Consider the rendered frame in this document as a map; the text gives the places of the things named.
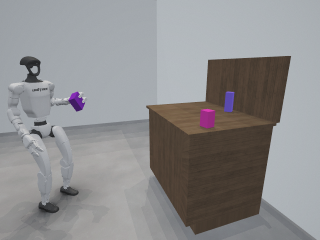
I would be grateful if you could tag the robot right forearm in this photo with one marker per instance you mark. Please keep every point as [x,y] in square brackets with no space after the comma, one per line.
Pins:
[17,123]

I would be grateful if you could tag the robot left forearm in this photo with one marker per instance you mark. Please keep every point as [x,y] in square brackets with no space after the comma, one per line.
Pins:
[63,101]

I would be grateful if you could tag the table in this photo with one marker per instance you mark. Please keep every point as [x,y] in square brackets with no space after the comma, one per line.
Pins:
[215,176]

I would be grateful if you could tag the left robot upper arm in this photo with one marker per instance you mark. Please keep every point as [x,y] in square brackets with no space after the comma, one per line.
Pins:
[51,90]

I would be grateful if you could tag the robot left hand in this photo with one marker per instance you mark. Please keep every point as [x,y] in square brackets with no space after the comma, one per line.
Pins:
[81,96]

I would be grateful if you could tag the robot right foot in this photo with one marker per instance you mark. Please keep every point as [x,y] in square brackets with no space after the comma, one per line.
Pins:
[49,207]

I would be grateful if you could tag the robot right hand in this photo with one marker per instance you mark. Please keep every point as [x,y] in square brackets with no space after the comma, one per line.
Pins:
[29,141]

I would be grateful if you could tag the sponge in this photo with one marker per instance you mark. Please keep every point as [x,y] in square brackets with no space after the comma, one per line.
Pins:
[76,102]

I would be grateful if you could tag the right robot upper arm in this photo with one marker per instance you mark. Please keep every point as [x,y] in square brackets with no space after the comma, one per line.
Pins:
[14,91]

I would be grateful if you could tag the robot left shin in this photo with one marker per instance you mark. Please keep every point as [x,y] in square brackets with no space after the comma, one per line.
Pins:
[66,174]

